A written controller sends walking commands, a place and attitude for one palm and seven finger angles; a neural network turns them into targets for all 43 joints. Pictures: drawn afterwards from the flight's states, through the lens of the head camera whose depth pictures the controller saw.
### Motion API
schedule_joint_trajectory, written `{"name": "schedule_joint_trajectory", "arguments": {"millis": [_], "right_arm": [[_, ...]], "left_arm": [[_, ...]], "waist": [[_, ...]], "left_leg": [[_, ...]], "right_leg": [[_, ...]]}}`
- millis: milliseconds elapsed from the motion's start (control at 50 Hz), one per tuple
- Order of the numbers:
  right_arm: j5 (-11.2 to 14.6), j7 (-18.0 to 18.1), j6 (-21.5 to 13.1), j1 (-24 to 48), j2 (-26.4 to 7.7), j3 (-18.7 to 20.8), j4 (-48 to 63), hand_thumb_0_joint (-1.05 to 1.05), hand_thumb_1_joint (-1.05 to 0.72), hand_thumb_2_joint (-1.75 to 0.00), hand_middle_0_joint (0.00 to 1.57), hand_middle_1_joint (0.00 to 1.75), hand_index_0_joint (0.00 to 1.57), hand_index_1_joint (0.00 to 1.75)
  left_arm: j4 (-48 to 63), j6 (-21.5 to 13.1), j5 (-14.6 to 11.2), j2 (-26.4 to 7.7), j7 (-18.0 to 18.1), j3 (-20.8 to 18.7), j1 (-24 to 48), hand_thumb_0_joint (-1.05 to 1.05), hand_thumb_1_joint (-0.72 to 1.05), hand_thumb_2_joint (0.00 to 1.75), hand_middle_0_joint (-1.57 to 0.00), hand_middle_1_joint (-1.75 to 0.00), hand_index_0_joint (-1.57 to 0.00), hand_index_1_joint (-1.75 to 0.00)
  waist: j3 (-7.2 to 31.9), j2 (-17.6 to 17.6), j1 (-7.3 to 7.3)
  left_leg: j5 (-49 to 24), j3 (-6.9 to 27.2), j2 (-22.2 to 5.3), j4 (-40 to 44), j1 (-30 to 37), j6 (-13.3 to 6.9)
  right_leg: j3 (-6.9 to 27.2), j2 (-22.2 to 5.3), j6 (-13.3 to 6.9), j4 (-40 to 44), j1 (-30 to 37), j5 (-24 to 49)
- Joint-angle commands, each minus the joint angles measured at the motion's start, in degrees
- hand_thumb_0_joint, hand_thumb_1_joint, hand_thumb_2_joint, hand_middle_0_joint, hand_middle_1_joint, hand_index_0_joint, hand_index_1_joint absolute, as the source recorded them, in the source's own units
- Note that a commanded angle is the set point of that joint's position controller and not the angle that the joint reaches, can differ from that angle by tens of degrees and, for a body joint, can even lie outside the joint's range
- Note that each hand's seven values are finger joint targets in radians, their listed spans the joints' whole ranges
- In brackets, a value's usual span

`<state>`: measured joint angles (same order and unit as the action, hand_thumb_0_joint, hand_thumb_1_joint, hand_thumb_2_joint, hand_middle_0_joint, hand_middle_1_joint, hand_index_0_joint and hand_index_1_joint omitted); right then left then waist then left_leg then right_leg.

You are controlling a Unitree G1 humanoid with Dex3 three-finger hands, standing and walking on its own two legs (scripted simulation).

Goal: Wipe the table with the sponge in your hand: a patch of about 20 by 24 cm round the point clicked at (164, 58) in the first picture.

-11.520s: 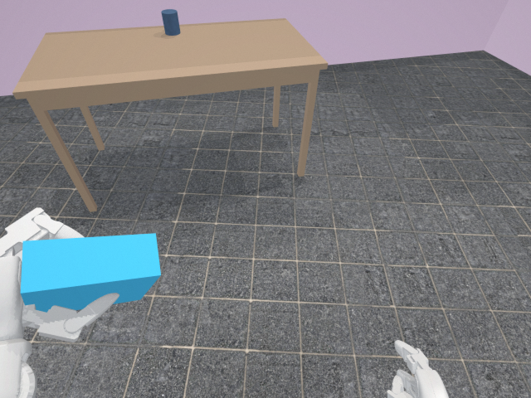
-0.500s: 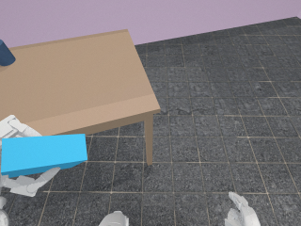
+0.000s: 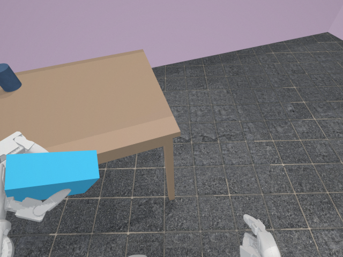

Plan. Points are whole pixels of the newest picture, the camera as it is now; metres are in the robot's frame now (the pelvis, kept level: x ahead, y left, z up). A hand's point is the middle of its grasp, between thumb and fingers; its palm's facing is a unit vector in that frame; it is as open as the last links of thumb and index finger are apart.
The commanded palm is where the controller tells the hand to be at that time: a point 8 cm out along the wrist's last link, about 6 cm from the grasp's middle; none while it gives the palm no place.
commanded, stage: come to a stop and stand still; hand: left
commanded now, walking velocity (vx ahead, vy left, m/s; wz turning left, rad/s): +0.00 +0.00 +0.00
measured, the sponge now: (66, 176) +0.23 +0.20 +0.15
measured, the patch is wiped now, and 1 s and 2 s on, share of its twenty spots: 0.00 0.00 0.00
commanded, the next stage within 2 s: look again from close up in 0.60 s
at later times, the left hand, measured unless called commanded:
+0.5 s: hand (34, 203) +0.17 +0.23 +0.16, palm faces +0.39 -0.83 -0.40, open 9.2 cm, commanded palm +0.12 +0.27 +0.18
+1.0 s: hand (22, 195) +0.19 +0.26 +0.15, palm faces +0.29 -0.88 -0.38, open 9.2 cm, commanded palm +0.14 +0.31 +0.18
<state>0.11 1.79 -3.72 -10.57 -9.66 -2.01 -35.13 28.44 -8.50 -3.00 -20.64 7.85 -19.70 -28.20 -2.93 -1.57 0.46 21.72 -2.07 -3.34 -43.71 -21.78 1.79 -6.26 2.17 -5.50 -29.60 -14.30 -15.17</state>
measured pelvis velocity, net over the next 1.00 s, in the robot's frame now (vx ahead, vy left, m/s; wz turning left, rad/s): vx -0.03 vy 0.03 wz -0.02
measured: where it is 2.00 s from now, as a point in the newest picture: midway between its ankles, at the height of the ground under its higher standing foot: outside the picture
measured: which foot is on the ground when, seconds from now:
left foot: up 0.00-0.16, down 0.18-1.00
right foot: down 0.00-1.00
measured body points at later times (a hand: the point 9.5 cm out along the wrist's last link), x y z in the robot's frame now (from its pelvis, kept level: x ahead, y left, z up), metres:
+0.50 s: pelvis -0.04 -0.01 +0.00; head -0.04 -0.02 +0.45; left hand +0.14 +0.27 +0.18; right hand +0.13 -0.24 -0.09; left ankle -0.02 +0.11 -0.73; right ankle +0.01 -0.06 -0.73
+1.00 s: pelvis -0.03 +0.03 +0.01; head -0.01 +0.05 +0.46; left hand +0.17 +0.31 +0.17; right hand +0.12 -0.21 -0.07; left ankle -0.02 +0.11 -0.73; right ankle +0.01 -0.06 -0.73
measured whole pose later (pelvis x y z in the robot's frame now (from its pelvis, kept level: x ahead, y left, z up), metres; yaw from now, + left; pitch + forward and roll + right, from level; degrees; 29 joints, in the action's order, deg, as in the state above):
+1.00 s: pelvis -0.03 +0.03 +0.01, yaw -1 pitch +0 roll +0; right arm 0.1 1.5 -10.1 -16.1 -12.7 -0.7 -34.0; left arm 22.1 -15.7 -1.7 -20.8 4.6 -17.0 -26.1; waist -1.8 1.6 1.0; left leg 13.2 -3.1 1.8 -25.1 -11.7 -3.1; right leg -4.4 1.7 -2.4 -22.5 -14.1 -8.3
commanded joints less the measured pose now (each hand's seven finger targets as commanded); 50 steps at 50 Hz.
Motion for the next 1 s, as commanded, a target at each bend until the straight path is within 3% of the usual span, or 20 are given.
{"name": "schedule_joint_trajectory", "arguments": {"millis": [0, 80, 120, 160, 180, 220, 320, 420, 440, 500, 560, 660, 680, 700, 720, 760, 840, 920, 960, 980], "right_arm": [[0.1, 2.1, -2.8, 5.3, -5.3, 1.9, 8.3, 0.0, -0.9, -0.9, 0.2, 0.3, 0.2, 0.3], [-0.3, 2.7, -2.9, 4.5, -6.3, 2.5, 9.0, 0.0, -0.9, -0.9, 0.2, 0.3, 0.2, 0.3], [-0.4, 2.7, -2.5, 2.4, -7.3, 3.2, 9.0, 0.0, -0.9, -0.9, 0.2, 0.3, 0.2, 0.3], [-0.1, 2.7, -2.1, 3.0, -9.3, 4.2, 10.1, 0.0, -0.9, -0.9, 0.2, 0.3, 0.2, 0.3], [0.4, 2.7, -2.2, 3.6, -9.5, 4.2, 10.5, 0.0, -0.9, -0.9, 0.2, 0.3, 0.2, 0.3], [-0.5, 3.2, -2.1, 4.1, -8.6, 2.8, 9.8, 0.0, -0.9, -0.9, 0.2, 0.3, 0.2, 0.3], [-0.1, 3.0, -3.4, 2.4, -8.9, 3.4, 9.6, 0.0, -0.9, -0.9, 0.2, 0.3, 0.2, 0.3], [0.0, 2.0, -3.2, 1.6, -8.1, 3.5, 8.9, 0.0, -0.9, -0.9, 0.2, 0.3, 0.2, 0.3], [-0.1, 1.9, -3.0, 1.7, -7.9, 3.4, 8.7, 0.0, -0.9, -0.9, 0.2, 0.3, 0.2, 0.3], [-0.4, 2.0, -2.7, 2.4, -7.6, 2.8, 8.4, 0.0, -0.9, -0.9, 0.2, 0.3, 0.2, 0.3], [-0.6, 2.2, -2.3, 3.2, -8.1, 2.7, 9.1, 0.0, -0.9, -0.9, 0.2, 0.3, 0.2, 0.3], [-0.6, 2.3, -2.4, 3.1, -8.6, 2.4, 10.0, 0.0, -0.9, -0.9, 0.2, 0.3, 0.2, 0.3], [-0.8, 2.6, -6.3, -7.3, -10.4, 4.3, 7.5, 0.0, -0.9, -0.9, 0.2, 0.3, 0.2, 0.3], [0.2, 1.9, -5.9, -1.7, -4.1, 2.0, 5.6, 0.0, -0.9, -0.9, 0.2, 0.3, 0.2, 0.3], [0.6, 2.0, -7.5, -0.7, -8.0, 3.9, 8.9, 0.0, -0.9, -0.9, 0.2, 0.3, 0.2, 0.3], [1.1, -0.4, -8.4, -1.1, -8.2, 3.7, 10.9, 0.0, -0.9, -0.9, 0.2, 0.3, 0.2, 0.3], [0.8, -0.8, -9.6, 0.5, -8.7, 3.4, 10.4, 0.0, -0.9, -0.9, 0.2, 0.3, 0.2, 0.3], [0.5, 0.2, -9.9, 1.6, -9.3, 3.3, 11.1, 0.0, -0.9, -0.9, 0.2, 0.3, 0.2, 0.3], [0.1, 0.5, -10.1, 2.3, -9.3, 2.9, 11.2, 0.0, -0.9, -0.9, 0.2, 0.3, 0.2, 0.3], [-0.1, 0.7, -10.1, 2.3, -8.8, 2.7, 11.1, 0.0, -0.9, -0.9, 0.2, 0.3, 0.2, 0.3]], "left_arm": [[9.8, -4.3, 0.1, -10.6, 1.9, -7.5, 3.7, 0.0, 0.1, 1.3, -1.2, -1.6, -1.2, -1.6], [12.5, -5.3, 0.5, -10.4, 2.3, -7.0, 4.0, 0.0, 0.1, 1.3, -1.2, -1.6, -1.2, -1.6], [13.4, -5.5, 0.5, -10.1, 2.6, -6.4, 3.1, 0.0, 0.1, 1.3, -1.2, -1.6, -1.2, -1.6], [14.0, -5.8, 0.6, -10.3, 2.4, -5.5, 4.0, 0.0, 0.1, 1.3, -1.2, -1.6, -1.2, -1.6], [11.8, -5.8, 0.5, -10.0, 2.3, -5.3, 2.4, 0.0, 0.1, 1.3, -1.2, -1.6, -1.2, -1.6], [12.3, -6.3, 0.9, -10.8, 2.2, -5.7, 5.1, 0.0, 0.1, 1.3, -1.2, -1.6, -1.2, -1.6], [8.1, -5.9, 1.0, -8.9, 1.6, -4.8, 4.4, 0.0, 0.1, 1.3, -1.2, -1.6, -1.2, -1.6], [7.8, -4.8, 0.8, -9.3, 1.7, -4.0, 6.5, 0.0, 0.1, 1.3, -1.2, -1.6, -1.2, -1.6], [8.4, -4.6, 0.9, -9.8, 2.0, -4.2, 7.5, 0.0, 0.1, 1.3, -1.2, -1.6, -1.2, -1.6], [8.6, -4.2, 1.0, -9.8, 2.2, -4.0, 7.2, 0.0, 0.1, 1.3, -1.2, -1.6, -1.2, -1.6], [10.8, -4.5, 1.1, -10.8, 2.1, -4.4, 8.6, 0.0, 0.1, 1.3, -1.2, -1.6, -1.2, -1.6], [10.0, -5.0, 1.5, -9.8, 1.9, -4.1, 7.4, 0.0, 0.1, 1.3, -1.2, -1.6, -1.2, -1.6], [24.6, -10.2, 8.9, -57.9, 1.3, -38.8, 67.4, 0.0, 0.1, 1.3, -1.2, -1.6, -1.2, -1.6], [-8.0, -8.4, 3.3, -23.7, -1.3, -16.4, 38.0, 0.0, 0.1, 1.3, -1.2, -1.6, -1.2, -1.6], [-15.5, -8.1, 1.6, -15.6, -2.4, -11.6, 19.6, 0.0, 0.1, 1.3, -1.2, -1.6, -1.2, -1.6], [-6.2, -11.0, -1.3, -6.1, -3.6, -3.2, 9.0, 0.0, 0.1, 1.3, -1.2, -1.6, -1.2, -1.6], [3.0, -11.3, -0.9, -9.6, -2.0, -3.7, 4.9, 0.0, 0.1, 1.3, -1.2, -1.6, -1.2, -1.6], [6.9, -11.2, 0.0, -13.3, -1.1, -8.2, 10.2, 0.0, 0.1, 1.3, -1.2, -1.6, -1.2, -1.6], [10.9, -11.6, 0.4, -16.0, -1.0, -10.8, 15.2, 0.0, 0.1, 1.3, -1.2, -1.6, -1.2, -1.6], [10.8, -11.6, 0.3, -14.0, -1.1, -9.4, 15.8, 0.0, 0.1, 1.3, -1.2, -1.6, -1.2, -1.6]], "waist": [[9.2, 8.5, -0.23], [9.8, 4.6, 0.27], [11.2, 1.6, -0.33], [9.7, -4.3, 0.4], [8.3, -4.7, 0.84], [5.0, -11.4, 0.19], [6.7, -3.2, 0.21], [6.6, 6.0, -0.58], [6.6, 7.3, -0.65], [6.8, 4.7, -0.49], [6.3, -0.6, -0.06], [4.8, -3.8, -0.05], [-4.1, 9.1, 0.31], [12.9, 4.8, -0.11], [8.7, 1.2, 4.11], [11.4, -3.6, 3.4], [6.7, 5.2, 3.21], [6.0, 2.1, 2.0], [6.6, -3.0, 1.71], [7.2, -4.6, 1.53]], "left_leg": [[3.0, 0.6, 1.8, -4.0, -2.4, -0.1], [-1.2, -0.4, 2.1, 10.5, 2.4, -1.0], [-9.2, 0.3, 1.9, 20.8, 9.7, -1.5], [-19.9, 6.5, -5.4, 23.9, 12.1, -3.4], [-20.3, 7.7, -7.0, 23.7, 11.4, -4.2], [-15.2, 10.8, -9.2, 27.6, 2.0, -5.4], [-3.5, 5.6, -4.7, 24.4, -1.1, -3.8], [-1.2, 2.4, 1.4, 11.8, 4.5, -2.5], [-2.1, 2.9, 1.6, 10.5, 4.4, -2.4], [-4.0, 3.5, 1.6, 14.2, 7.4, -2.7], [-3.4, 4.7, 0.4, 20.0, 8.1, -3.2], [-1.6, 8.3, -2.2, 26.6, -0.3, -3.9], [-8.3, 0.5, -0.4, 17.1, -2.0, -3.8], [-10.8, 1.1, 2.1, 13.8, 4.8, -4.5], [-7.4, 1.2, 3.7, 13.6, 7.1, -2.9], [-5.1, 2.0, 2.9, 19.2, 5.6, -3.7], [-3.8, 4.0, 1.7, 24.0, 4.8, -4.0], [-2.9, 7.7, 0.0, 26.3, 3.4, -4.5], [-4.2, 8.5, -0.7, 26.9, 3.7, -4.5], [-5.0, 9.5, -1.3, 27.6, 2.9, -4.6]], "right_leg": [[13.3, -16.8, -2.5, 10.1, 9.1, 27.4], [13.3, -15.5, -1.6, 10.4, 11.1, 23.1], [12.8, -13.3, 1.0, 9.5, 10.1, 15.4], [10.5, -8.1, 4.6, 7.6, 6.2, 5.3], [10.6, -6.4, 5.4, 7.7, 4.9, 4.2], [7.1, -4.9, 5.6, 4.0, 7.6, 2.5], [9.7, -5.7, 5.3, 6.9, 9.9, 4.5], [21.6, -13.9, 3.5, 19.8, 0.9, -12.2], [21.6, -15.2, 2.6, 20.5, 1.3, -12.8], [18.2, -14.2, 1.9, 19.2, 0.8, -12.1], [14.9, -11.0, 3.6, 17.6, 1.0, -13.1], [11.0, -6.3, 5.0, 12.9, 8.7, -5.4], [12.1, -6.1, 16.5, 19.0, -1.0, 4.8], [11.0, -11.4, 9.7, 13.4, 5.7, 1.3], [18.1, -10.5, 8.9, 18.2, 3.6, 0.5], [15.6, -11.9, 7.3, 15.6, 11.3, -2.2], [12.0, -7.9, 7.1, 15.7, 8.0, -8.5], [10.6, -6.1, 4.8, 11.8, 6.6, -5.9], [10.2, -5.5, 4.5, 9.0, 7.5, -1.8], [8.7, -5.3, 4.4, 6.9, 9.3, 1.1]]}}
